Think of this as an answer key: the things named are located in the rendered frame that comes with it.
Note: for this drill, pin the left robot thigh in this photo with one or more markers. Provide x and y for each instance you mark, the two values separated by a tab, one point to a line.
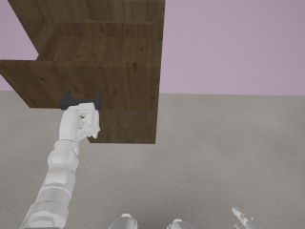
124	223

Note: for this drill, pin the robot left hand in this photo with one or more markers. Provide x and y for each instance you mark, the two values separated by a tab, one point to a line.
71	122

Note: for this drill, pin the left robot shin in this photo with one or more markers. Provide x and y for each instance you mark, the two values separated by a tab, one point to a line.
126	215

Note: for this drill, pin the robot right hand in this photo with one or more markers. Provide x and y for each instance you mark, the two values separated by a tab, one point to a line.
245	218

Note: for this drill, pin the cabinet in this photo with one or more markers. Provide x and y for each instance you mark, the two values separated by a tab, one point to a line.
39	18

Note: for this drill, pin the left robot forearm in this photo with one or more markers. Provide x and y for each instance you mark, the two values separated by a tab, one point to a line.
51	206

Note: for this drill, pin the drawer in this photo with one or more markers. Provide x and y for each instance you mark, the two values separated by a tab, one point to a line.
84	57

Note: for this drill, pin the handle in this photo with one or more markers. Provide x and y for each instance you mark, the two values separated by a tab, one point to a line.
66	102

